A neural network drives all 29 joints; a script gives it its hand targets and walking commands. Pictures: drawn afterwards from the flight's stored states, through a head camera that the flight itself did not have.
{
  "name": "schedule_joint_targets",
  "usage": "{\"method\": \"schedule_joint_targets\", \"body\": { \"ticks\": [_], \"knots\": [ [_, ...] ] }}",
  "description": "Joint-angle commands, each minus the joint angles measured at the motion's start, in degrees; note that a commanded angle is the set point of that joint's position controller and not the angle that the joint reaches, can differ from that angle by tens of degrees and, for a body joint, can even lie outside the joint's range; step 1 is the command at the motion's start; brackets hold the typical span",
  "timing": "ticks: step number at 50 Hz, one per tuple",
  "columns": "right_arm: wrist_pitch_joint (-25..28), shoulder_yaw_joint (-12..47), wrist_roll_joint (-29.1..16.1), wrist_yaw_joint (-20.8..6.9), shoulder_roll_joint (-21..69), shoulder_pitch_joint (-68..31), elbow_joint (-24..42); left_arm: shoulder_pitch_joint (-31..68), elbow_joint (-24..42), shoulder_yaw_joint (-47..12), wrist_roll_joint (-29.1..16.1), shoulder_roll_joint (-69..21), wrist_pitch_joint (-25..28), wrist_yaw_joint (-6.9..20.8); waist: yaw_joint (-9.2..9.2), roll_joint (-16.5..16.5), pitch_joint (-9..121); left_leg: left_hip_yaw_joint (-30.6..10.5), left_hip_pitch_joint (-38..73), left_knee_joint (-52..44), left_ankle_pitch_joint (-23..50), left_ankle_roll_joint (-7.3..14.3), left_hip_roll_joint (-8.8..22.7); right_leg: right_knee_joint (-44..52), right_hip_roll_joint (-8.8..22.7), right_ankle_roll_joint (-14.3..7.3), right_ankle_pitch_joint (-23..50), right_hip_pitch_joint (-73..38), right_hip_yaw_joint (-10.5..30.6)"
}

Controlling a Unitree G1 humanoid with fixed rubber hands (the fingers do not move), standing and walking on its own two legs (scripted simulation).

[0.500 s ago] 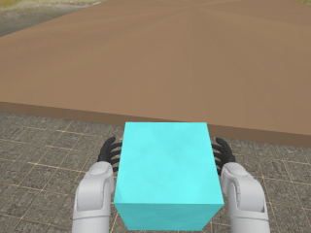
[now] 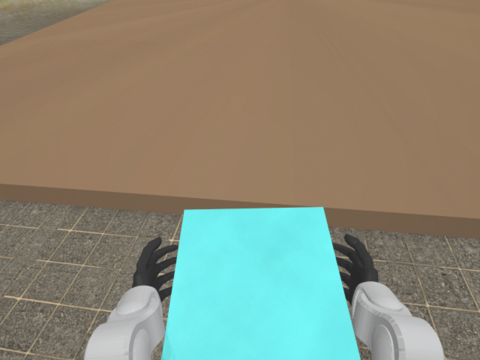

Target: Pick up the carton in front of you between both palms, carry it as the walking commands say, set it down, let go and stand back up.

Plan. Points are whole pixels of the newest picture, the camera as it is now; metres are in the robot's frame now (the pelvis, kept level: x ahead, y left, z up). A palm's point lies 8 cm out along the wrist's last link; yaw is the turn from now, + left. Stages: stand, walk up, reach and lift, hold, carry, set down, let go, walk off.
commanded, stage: carry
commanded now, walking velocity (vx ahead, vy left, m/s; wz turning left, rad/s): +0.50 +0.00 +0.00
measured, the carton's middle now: (255, 305) +0.23 -0.01 +0.02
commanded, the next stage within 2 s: none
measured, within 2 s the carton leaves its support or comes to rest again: neither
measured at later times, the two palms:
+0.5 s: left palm (175, 162) +0.56 +0.16 +0.07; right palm (304, 155) +0.55 -0.14 +0.08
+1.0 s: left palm (203, 80) +0.94 +0.11 +0.11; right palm (297, 76) +0.95 -0.20 +0.10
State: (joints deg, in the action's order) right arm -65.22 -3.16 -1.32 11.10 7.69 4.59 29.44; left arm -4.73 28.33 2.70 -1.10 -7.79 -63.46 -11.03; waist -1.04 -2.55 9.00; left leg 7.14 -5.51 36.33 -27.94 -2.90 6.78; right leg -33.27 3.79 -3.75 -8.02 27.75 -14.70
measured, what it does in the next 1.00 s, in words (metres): walks ahead: left foot, then right foot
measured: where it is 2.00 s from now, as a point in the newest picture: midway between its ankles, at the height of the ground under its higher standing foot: (256, 172)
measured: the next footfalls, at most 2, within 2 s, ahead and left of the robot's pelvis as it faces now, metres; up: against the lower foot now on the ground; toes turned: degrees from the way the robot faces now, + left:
left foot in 0.46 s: +0.49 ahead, +0.11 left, +0.00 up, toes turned +12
right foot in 0.90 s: +0.77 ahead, -0.12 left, +0.00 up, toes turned -13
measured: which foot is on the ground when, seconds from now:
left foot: up 0.00-0.44, down 0.46-0.92, up 0.94-1.00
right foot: down 0.00-0.46, up 0.48-0.88, down 0.90-1.00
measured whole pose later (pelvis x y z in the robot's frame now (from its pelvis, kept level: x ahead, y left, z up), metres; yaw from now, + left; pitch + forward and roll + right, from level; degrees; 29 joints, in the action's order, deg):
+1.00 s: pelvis +0.65 -0.04 +0.00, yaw +0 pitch +3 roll +0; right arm -64.3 -8.8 -1.5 12.8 4.5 -14.1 18.8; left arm 13.6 17.9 7.6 -1.0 -8.1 -62.3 -12.2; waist 1.7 -2.1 3.4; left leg 3.1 -17.1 64.1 -27.2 1.3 4.1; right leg -37.7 3.3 -5.6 -13.4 27.3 -13.4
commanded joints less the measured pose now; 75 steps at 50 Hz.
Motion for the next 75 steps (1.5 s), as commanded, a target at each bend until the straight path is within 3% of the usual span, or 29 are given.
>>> {"method": "schedule_joint_targets", "body": {
  "ticks": [1,3,5,9,19,23,24,25,26,29,34,42,45,46,47,48,51,52,58,64,66,67,68,69,70,71,72,73,75],
  "knots": [
    [0.79,31.6,-9.97,-0.48,33.61,-20.52,9.17,16.67,8.3,-27.53,-8.86,-32.37,0.06,0.24,2.71,16.34,11.25,-4.66,-37.67,32.66,0.29,2.39,-3.61,22.09,22.52,-8.86,-15.04,-40.65,43.57],
    [0.97,31.51,-9.6,-1.65,36.3,-19.84,7.65,17.58,8.54,-29.53,-8.95,-36.0,0.09,1.5,2.19,7.35,10.02,-7.02,-37.82,34.15,4.86,4.46,1.06,20.67,20.22,-7.56,-7.28,-33.96,35.58],
    [1.75,31.05,-8.15,-2.85,39.18,-18.74,6.35,20.61,9.92,-32.06,-9.81,-38.46,0.43,3.29,1.74,4.28,9.27,-6.62,-33.49,27.05,11.66,4.22,2.43,22.86,16.96,-4.14,-6.69,-27.53,25.39],
    [2.71,31.3,-5.67,-3.77,39.43,-18.59,5.11,21.91,8.86,-34.54,-11.33,-38.33,0.87,5.9,1.63,8.1,5.55,-2.77,-32.29,12.2,17.19,2.78,0.95,26.35,14.03,-3.54,-8.23,-24.59,15.64],
    [0.67,30.55,-6.05,-2.4,34.04,-16.89,6.56,15.6,7.02,-30.13,-7.69,-33.05,-0.9,3.4,2.2,10.75,-3.41,5.24,-29.45,-5.12,26.87,4.58,-2.08,22.51,10.44,-1.73,15.21,-30.84,5.01],
    [0.87,30.12,-6.71,-2.96,34.77,-15.89,5.93,17.48,8.88,-31.46,-8.2,-33.4,-0.81,3.37,-0.36,8.92,5.48,10.41,-1.13,-7.62,19.2,5.93,-8.15,-1.7,6.19,1.66,31.96,-25.26,-1.06],
    [1.19,29.81,-7.16,-3.2,34.51,-15.98,6.08,18.3,10.61,-31.68,-8.28,-33.38,-0.81,3.41,-1.29,-1.43,10.44,-9.34,14.06,-10.82,11.81,10.58,4.1,-18.65,3.56,4.29,18.92,-9.31,0.76],
    [1.8,31.01,-8.03,-3.37,35.83,-16.74,6.54,19.39,12.66,-32.83,-8.72,-34.47,-0.88,3.7,-0.98,-16.15,14.9,-34.4,22.77,-20.43,10.52,17.42,16.27,-36.31,-4.14,6.13,-8.29,4.97,2.88],
    [2.01,32.15,-8.94,-3.87,38.08,-16.28,6.2,18.6,10.75,-33.26,-8.8,-36.26,-0.63,3.98,-0.53,-14.72,13.74,-35.84,21.31,-22.75,20.67,17.43,17.24,-45.14,-3.24,4.87,-18.26,10.29,11.35],
    [3.75,34.94,-9.52,-6.02,44.24,-19.36,7.17,17.18,7.52,-33.83,-7.25,-42.96,1.2,5.42,0.37,0.34,12.16,-19.52,10.42,-21.22,29.84,12.23,14.32,-39.91,3.72,2.01,-10.7,8.97,15.0],
    [5.54,34.94,-8.93,-7.5,42.33,-18.31,5.83,15.72,5.25,-33.5,-5.28,-43.57,3.75,5.62,0.37,-4.81,6.66,-6.47,1.7,-28.17,14.56,10.44,10.15,-17.83,3.32,3.7,-4.73,5.36,9.64],
    [4.45,29.4,-6.62,-2.41,31.67,-27.13,4.04,26.62,5.46,-29.07,-6.58,-31.08,2.67,2.22,-0.17,-5.06,-0.08,1.39,0.43,-22.53,19.44,8.96,7.82,0.79,1.21,2.8,3.73,-1.25,3.3],
    [3.46,26.58,-6.73,0.52,27.4,-35.08,0.52,32.77,0.94,-24.32,-7.13,-25.62,1.93,-0.03,1.97,-0.56,3.87,5.88,-7.82,-2.48,25.49,5.97,2.86,1.59,-3.46,1.87,-5.77,-20.6,-0.17],
    [3.14,25.45,-6.62,1.28,25.57,-38.77,0.02,34.39,-1.22,-23.02,-7.32,-24.18,1.72,-0.78,4.17,8.38,6.67,6.58,-15.88,12.75,22.27,3.78,-0.85,8.19,5.46,-0.25,-13.75,-27.95,14.87],
    [2.62,25.26,-7.52,1.79,25.58,-41.98,0.68,36.4,-3.19,-21.87,-7.5,-23.0,1.75,-1.57,4.42,24.85,10.71,4.26,-29.83,30.24,3.29,1.9,-9.04,18.08,17.89,-7.59,-18.22,-37.53,42.22],
    [2.67,24.98,-8.34,2.16,26.4,-45.64,-0.76,40.33,-2.37,-22.47,-8.58,-24.58,1.91,-1.86,3.83,20.24,12.05,-4.65,-34.35,38.3,-1.71,4.23,-6.34,19.22,19.94,-9.63,-15.64,-38.28,44.93],
    [3.75,21.54,-9.45,2.59,30.25,-57.24,-6.58,55.23,-4.07,-22.79,-9.8,-29.27,2.97,-1.93,3.15,6.73,12.77,-8.25,-35.53,39.5,6.63,7.81,-0.76,15.23,16.14,-8.87,-4.84,-30.3,31.9],
    [4.26,20.42,-9.01,2.67,31.2,-59.87,-8.38,59.32,-4.99,-22.7,-10.15,-30.48,3.57,-1.88,2.8,6.04,14.03,-8.22,-34.39,37.61,8.87,7.79,-0.37,15.35,15.03,-8.11,-2.81,-29.6,27.64],
    [4.65,16.51,-5.43,3.21,31.2,-65.77,-18.79,66.45,-13.22,-20.34,-9.24,-31.81,4.05,-2.13,2.88,7.02,14.04,-4.55,-38.89,22.22,13.73,5.67,-1.52,14.88,12.55,-9.25,12.7,-33.41,18.28],
    [3.53,15.1,-5.49,2.22,33.56,-68.7,-22.4,70.43,-16.61,-18.8,-8.96,-34.07,3.04,-1.87,4.72,10.58,13.15,1.27,-38.59,12.3,15.55,7.79,-5.79,6.06,9.09,-7.83,31.65,-38.85,11.68],
    [3.12,14.68,-5.14,2.1,33.41,-67.85,-22.68,70.74,-16.76,-18.69,-8.78,-34.47,2.58,-2.07,2.07,10.09,14.87,2.86,-28.9,4.85,18.65,9.66,-8.35,-2.25,7.01,-5.74,44.48,-35.71,7.46],
    [2.98,14.6,-4.99,2.03,33.43,-66.79,-22.46,71.15,-15.74,-19.06,-8.87,-35.06,2.41,-2.18,-2.22,9.87,17.44,4.14,-16.65,-2.24,24.73,10.01,-10.04,-9.64,6.4,-4.08,49.26,-30.54,5.02],
    [2.9,15.09,-5.46,1.96,34.28,-66.69,-21.93,72.98,-13.43,-20.05,-9.5,-36.19,2.14,-2.15,-6.15,2.11,20.25,4.61,1.47,-10.86,34.18,9.52,-10.49,-24.64,2.89,-0.92,41.91,-20.11,2.29],
    [2.82,15.77,-6.11,1.69,36.24,-66.39,-21.67,73.57,-12.54,-19.91,-9.47,-36.59,1.75,-1.95,-7.62,-6.59,21.14,-9.44,21.42,-10.22,53.75,12.77,-0.93,-37.44,-0.85,1.45,13.58,-0.41,5.76],
    [2.58,16.66,-5.73,1.37,36.28,-64.58,-21.39,70.75,-15.6,-19.24,-8.63,-37.24,1.25,-1.89,-5.08,-15.0,20.45,-23.0,32.54,-3.86,90.75,17.83,9.64,-53.45,-8.53,1.62,-20.87,18.31,8.19],
    [2.78,17.87,-7.31,1.2,36.74,-65.03,-18.8,70.08,-14.43,-18.25,-8.34,-36.55,1.41,-1.92,-6.95,-15.03,25.35,-29.59,37.07,-4.49,87.59,22.27,12.91,-63.84,-9.09,0.64,-21.7,24.75,14.02],
    [3.44,20.07,-9.51,1.05,38.44,-67.85,-14.1,69.65,-11.92,-17.94,-8.26,-37.36,1.59,-1.87,-7.17,-9.37,26.45,-34.92,37.13,-7.96,62.49,24.79,14.93,-70.7,-6.98,0.2,-21.16,31.4,18.79],
    [4.14,22.5,-11.27,0.73,40.4,-69.88,-11.15,69.74,-10.87,-17.87,-7.69,-37.47,1.93,-1.92,-6.25,-3.59,23.24,-35.32,35.01,-9.86,48.72,23.3,14.32,-74.47,-5.52,-0.67,-21.66,37.95,19.17],
    [5.57,26.2,-13.53,-0.13,42.62,-71.67,-7.74,67.96,-11.42,-17.1,-6.06,-37.03,3.36,-1.82,-6.09,0.74,18.73,-30.75,32.46,-11.96,38.13,19.7,13.44,-78.6,-4.86,-2.21,-24.75,44.61,18.31]
  ]
}}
